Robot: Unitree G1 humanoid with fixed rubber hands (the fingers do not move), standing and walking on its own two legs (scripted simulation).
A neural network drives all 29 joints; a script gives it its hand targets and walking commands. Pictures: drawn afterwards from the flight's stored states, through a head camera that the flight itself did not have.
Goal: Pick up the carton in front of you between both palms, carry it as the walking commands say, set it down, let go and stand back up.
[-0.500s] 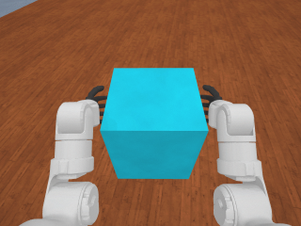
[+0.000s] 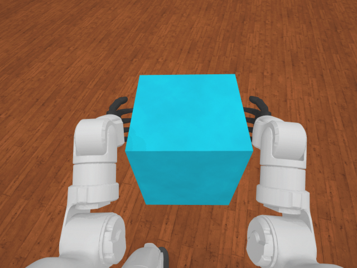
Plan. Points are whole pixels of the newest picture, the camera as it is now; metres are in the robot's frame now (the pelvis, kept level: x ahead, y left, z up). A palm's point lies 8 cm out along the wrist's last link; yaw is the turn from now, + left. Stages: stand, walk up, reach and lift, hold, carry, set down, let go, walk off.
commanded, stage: carry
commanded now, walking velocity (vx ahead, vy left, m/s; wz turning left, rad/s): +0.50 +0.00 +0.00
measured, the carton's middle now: (187, 144) +0.38 +0.02 +0.05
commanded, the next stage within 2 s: none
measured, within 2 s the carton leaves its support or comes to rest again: neither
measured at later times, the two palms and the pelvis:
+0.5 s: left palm (162, 66) +0.61 +0.10 +0.10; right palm (268, 69) +0.61 -0.19 +0.10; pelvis +0.33 -0.04 +0.00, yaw +1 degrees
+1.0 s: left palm (168, 25) +0.88 +0.12 +0.08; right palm (251, 29) +0.86 -0.18 +0.09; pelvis +0.62 +0.00 +0.01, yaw -3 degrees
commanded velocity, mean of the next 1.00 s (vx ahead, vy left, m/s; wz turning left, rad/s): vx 0.50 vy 0.00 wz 0.00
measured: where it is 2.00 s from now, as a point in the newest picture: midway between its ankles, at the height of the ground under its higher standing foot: (199, 118)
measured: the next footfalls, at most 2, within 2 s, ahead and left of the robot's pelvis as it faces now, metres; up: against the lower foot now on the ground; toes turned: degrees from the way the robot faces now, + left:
left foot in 0.06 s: +0.22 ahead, +0.09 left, +0.00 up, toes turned +8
right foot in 0.42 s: +0.42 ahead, -0.15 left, +0.00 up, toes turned -10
